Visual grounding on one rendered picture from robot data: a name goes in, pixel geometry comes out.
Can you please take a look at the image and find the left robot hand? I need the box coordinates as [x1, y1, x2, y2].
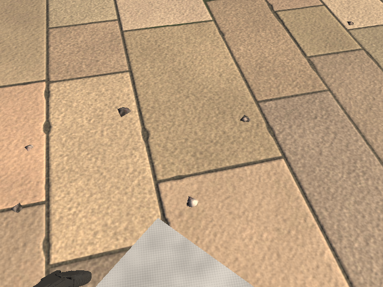
[33, 270, 92, 287]

